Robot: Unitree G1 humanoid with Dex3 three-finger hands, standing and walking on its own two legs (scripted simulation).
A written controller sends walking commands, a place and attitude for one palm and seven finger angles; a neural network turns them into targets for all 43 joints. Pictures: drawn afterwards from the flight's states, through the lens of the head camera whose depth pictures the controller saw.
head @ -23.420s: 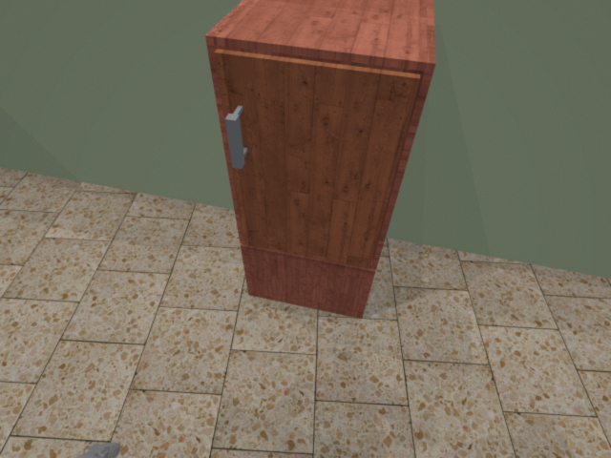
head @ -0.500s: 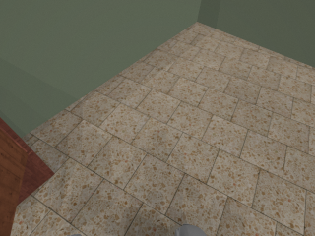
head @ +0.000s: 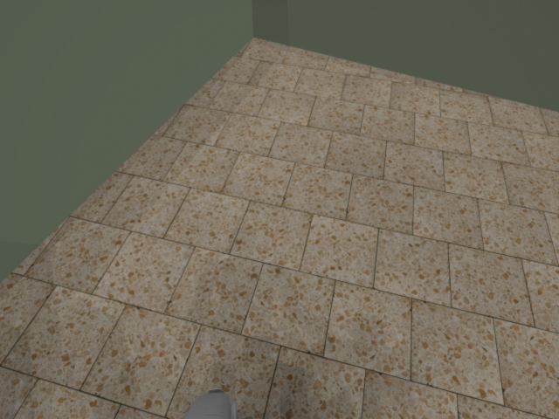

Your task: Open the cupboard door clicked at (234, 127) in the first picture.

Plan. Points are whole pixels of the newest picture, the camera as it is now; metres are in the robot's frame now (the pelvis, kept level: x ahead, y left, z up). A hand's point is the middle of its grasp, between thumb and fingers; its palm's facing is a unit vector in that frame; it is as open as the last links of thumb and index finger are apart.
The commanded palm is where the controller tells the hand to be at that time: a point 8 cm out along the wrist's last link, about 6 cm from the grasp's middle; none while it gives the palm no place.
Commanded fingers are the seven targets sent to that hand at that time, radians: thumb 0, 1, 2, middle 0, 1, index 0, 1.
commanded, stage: walk to a spot facing it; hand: left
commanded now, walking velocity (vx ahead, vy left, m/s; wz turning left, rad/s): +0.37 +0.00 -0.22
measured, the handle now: out of the picture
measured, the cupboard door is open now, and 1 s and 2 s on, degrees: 51 51 51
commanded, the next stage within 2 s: turn to face it in 0.66 s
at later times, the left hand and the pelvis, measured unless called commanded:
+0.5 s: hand (233, 279) +0.39 +0.11 -0.17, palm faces -0.19 -0.96 -0.21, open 7.3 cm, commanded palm none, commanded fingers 0.00 0.90 0.90 -0.20 -0.30 -0.20 -0.30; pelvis +0.24 -0.05 -0.02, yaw -10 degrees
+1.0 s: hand (253, 256) +0.46 +0.08 -0.20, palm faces +0.01 -0.98 -0.17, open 7.3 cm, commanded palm none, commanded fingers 0.00 0.90 0.90 -0.20 -0.30 -0.20 -0.30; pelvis +0.47 -0.09 -0.03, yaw -3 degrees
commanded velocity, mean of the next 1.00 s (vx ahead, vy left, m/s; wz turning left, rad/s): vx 0.25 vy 0.00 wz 0.11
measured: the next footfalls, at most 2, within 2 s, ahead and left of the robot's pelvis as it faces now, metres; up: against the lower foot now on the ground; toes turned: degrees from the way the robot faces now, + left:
left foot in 0.10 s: +0.18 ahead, +0.14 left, +0.00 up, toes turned +4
right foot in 0.46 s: +0.32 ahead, -0.16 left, +0.00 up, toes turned -17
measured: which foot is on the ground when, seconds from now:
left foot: up 0.00-0.08, down 0.10-0.48, up 0.50-0.90, down 0.92-1.00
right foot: down 0.00-0.10, up 0.12-0.44, down 0.46-0.90, up 0.92-1.00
